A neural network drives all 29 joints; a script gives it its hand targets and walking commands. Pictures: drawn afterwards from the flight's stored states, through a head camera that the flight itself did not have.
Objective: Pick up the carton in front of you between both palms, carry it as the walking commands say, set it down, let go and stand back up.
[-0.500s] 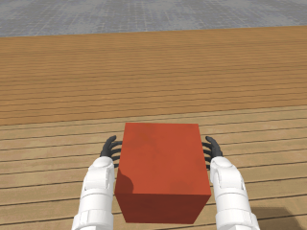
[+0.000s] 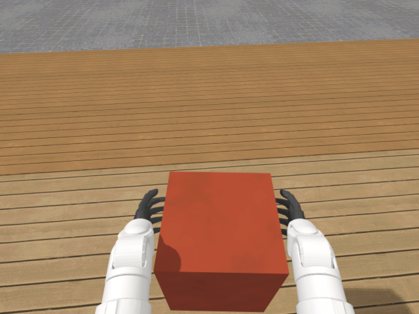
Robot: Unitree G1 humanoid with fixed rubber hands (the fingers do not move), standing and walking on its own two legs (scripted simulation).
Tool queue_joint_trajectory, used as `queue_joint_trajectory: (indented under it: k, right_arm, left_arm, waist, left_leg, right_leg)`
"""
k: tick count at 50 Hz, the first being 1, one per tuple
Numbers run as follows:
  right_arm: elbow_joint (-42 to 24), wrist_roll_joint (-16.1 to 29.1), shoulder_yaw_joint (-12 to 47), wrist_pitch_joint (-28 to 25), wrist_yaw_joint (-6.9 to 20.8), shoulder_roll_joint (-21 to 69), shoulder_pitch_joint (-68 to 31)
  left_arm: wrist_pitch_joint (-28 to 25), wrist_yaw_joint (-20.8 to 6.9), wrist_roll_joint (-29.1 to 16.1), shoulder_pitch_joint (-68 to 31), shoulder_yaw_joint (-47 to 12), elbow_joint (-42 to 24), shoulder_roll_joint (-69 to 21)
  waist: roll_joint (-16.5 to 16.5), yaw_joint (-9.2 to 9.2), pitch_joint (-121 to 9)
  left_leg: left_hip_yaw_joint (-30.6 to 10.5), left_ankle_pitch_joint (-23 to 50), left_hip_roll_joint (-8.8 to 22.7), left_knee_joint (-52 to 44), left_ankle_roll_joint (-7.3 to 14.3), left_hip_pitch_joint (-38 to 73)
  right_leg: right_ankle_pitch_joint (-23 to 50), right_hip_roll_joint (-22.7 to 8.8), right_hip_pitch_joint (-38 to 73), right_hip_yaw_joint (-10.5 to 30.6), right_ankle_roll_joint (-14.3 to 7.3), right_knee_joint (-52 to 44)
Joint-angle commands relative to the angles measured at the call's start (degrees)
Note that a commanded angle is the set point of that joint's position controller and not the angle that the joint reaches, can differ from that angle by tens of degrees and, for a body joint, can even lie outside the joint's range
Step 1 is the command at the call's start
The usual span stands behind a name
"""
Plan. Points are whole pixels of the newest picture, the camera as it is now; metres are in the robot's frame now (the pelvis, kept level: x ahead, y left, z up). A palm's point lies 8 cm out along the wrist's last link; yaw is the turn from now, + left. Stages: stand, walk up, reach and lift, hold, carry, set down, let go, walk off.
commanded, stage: reach and lift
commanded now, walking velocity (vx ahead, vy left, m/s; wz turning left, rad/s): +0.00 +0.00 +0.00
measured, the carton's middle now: (218, 244) +0.29 +0.00 -0.05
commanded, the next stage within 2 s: hold in 0.28 s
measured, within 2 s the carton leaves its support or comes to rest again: neither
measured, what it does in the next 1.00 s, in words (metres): stands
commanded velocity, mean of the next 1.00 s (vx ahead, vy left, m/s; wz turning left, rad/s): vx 0.15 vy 0.00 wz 0.00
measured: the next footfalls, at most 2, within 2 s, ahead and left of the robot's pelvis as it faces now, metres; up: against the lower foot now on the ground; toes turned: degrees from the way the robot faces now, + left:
right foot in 1.14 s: +0.15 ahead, -0.09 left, +0.00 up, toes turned -8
left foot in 1.48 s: +0.42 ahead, +0.16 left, +0.00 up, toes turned +15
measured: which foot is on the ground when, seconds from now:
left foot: down 0.00-1.00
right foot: down 0.00-0.92, up 0.94-1.00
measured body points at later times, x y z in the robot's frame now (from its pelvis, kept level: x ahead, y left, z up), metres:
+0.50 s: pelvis -0.01 +0.00 +0.00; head -0.05 +0.00 +0.45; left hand +0.29 +0.15 +0.04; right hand +0.29 -0.15 +0.04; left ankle +0.00 +0.13 -0.74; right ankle +0.02 -0.13 -0.74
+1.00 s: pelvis +0.03 +0.02 -0.01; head -0.02 +0.02 +0.44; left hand +0.32 +0.18 +0.07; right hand +0.33 -0.12 +0.08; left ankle +0.00 +0.13 -0.74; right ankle +0.02 -0.11 -0.72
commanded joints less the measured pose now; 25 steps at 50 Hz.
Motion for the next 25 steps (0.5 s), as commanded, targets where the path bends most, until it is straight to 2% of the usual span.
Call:
queue_joint_trajectory:
  k: [1, 14, 19, 21, 25]
  right_arm:
    - [-4.24, 14.63, 32.25, -2.06, 14.0, 54.78, -27.56]
    - [-6.61, 15.22, 33.15, -0.56, 13.92, 53.36, -28.46]
    - [-12.12, 17.55, 36.99, 1.45, 13.5, 53.2, -26.81]
    - [-11.93, 16.93, 35.91, 2.68, 13.1, 51.68, -25.23]
    - [-9.28, 15.2, 32.93, 3.76, 13.1, 50.2, -26.1]
  left_arm:
    - [-1.48, -12.97, -13.77, -26.3, -31.5, -3.11, -54.49]
    - [0.16, -12.45, -14.62, -26.83, -32.65, -5.47, -54.23]
    - [2.23, -11.88, -16.75, -24.9, -36.16, -10.99, -53.85]
    - [3.5, -11.53, -16.0, -23.56, -35.09, -10.78, -52.22]
    - [4.59, -11.71, -14.38, -24.6, -32.24, -8.19, -50.63]
  waist:
    - [-0.28, -0.01, -17.2]
    - [0.13, -0.09, -15.38]
    - [0.06, 0.07, -18.03]
    - [0.01, 0.05, -15.23]
    - [-0.11, -0.03, -9.04]
  left_leg:
    - [0.89, 15.41, -4.85, -2.88, 0.2, 2.59]
    - [0.7, 13.34, -4.63, -3.46, 0.06, 3.38]
    - [0.25, 17.72, -4.6, -4.07, 0.0, 5.87]
    - [0.37, 15.6, -4.5, -4.91, 0.04, 5.25]
    - [0.99, 6.77, -4.29, -5.99, 0.31, 2.37]
  right_leg:
    - [14.86, 4.63, 8.46, -0.32, 0.36, -1.93]
    - [11.4, 4.86, 7.81, -0.62, 0.08, -2.55]
    - [15.72, 4.85, 10.36, -0.35, 0.27, -3.16]
    - [13.64, 4.74, 9.9, -0.31, 0.13, -3.86]
    - [5.29, 4.43, 7.43, -0.68, -0.15, -4.82]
